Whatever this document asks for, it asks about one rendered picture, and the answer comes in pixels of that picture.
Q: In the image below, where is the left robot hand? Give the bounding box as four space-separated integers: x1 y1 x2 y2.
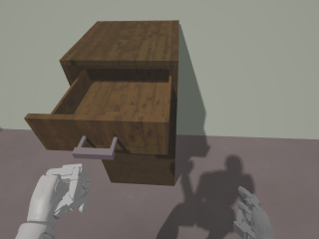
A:
27 163 92 228

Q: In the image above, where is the handle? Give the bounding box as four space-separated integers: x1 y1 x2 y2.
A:
72 135 118 160

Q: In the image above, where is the right robot hand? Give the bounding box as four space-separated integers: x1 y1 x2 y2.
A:
233 186 275 239

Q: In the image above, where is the robot left forearm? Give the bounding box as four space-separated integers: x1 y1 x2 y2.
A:
15 221 57 239

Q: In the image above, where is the cabinet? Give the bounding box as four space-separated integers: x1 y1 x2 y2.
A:
59 20 179 186

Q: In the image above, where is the drawer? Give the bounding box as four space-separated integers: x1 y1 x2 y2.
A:
24 67 172 155

